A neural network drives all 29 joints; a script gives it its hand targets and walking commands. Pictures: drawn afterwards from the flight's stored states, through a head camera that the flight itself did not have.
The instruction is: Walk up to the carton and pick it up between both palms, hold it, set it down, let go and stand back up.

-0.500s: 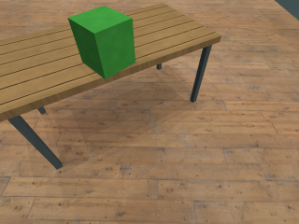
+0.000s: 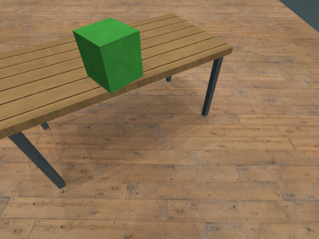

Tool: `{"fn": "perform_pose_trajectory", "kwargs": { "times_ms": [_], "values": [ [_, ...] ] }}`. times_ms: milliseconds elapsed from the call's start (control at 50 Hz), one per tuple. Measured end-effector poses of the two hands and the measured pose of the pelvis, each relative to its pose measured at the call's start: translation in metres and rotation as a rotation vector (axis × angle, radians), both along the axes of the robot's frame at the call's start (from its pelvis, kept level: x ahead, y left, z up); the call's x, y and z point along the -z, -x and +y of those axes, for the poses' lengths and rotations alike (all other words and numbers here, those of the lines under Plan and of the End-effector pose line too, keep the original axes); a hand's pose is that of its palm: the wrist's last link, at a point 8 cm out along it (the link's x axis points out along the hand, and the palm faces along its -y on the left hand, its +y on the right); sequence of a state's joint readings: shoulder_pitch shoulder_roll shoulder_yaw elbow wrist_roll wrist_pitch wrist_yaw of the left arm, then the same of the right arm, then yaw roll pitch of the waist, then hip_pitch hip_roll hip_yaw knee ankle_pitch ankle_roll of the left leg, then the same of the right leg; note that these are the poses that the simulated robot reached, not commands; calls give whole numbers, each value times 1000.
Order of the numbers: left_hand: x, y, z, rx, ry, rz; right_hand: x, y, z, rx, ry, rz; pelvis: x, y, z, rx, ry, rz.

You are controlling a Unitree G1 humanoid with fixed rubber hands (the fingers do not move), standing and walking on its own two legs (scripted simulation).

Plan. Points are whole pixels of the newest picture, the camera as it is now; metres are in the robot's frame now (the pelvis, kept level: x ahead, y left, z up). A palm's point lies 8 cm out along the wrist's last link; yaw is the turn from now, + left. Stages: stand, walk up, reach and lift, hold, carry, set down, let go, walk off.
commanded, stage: stand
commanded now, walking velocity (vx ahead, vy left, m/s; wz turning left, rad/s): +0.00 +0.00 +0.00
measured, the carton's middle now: (111, 55) +0.91 +0.24 -0.01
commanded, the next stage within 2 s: walk up in 0.74 s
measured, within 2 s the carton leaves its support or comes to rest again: neither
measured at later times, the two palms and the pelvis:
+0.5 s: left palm out of the picture -0.01 +0.19 -0.14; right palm out of the picture -0.02 -0.20 -0.15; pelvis +0.01 -0.01 +0.01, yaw +0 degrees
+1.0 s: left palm out of the picture -0.01 +0.18 -0.14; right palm out of the picture -0.01 -0.21 -0.15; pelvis +0.02 -0.02 +0.00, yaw +3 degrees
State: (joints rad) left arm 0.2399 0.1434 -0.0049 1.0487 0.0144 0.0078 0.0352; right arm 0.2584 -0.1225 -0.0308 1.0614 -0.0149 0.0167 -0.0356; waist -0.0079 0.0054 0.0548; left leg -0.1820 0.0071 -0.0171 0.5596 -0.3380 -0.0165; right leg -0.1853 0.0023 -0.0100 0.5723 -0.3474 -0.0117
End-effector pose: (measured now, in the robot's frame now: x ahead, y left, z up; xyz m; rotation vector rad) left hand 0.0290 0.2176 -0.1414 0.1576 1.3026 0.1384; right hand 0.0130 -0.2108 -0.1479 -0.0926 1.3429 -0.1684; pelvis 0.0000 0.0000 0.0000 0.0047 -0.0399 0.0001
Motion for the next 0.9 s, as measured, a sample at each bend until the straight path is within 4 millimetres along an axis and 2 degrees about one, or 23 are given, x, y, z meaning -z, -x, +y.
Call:
{"fn": "perform_pose_trajectory", "kwargs": {
  "times_ms": [200, 420, 900],
  "values": [
    [2, 21, -12, -26, 15, 81, 2, 19, 7, 15, -23, 81, -3, -5, -3, 3, -1, -13],
    [2, 36, -25, -48, 33, 133, 3, 28, 10, 14, -40, 131, -5, -8, -8, 2, -1, -20],
    [1, 44, -45, -73, 46, 158, 3, 28, 2, 7, -47, 163, -6, -13, -20, -3, 0, -15]
  ]
}}
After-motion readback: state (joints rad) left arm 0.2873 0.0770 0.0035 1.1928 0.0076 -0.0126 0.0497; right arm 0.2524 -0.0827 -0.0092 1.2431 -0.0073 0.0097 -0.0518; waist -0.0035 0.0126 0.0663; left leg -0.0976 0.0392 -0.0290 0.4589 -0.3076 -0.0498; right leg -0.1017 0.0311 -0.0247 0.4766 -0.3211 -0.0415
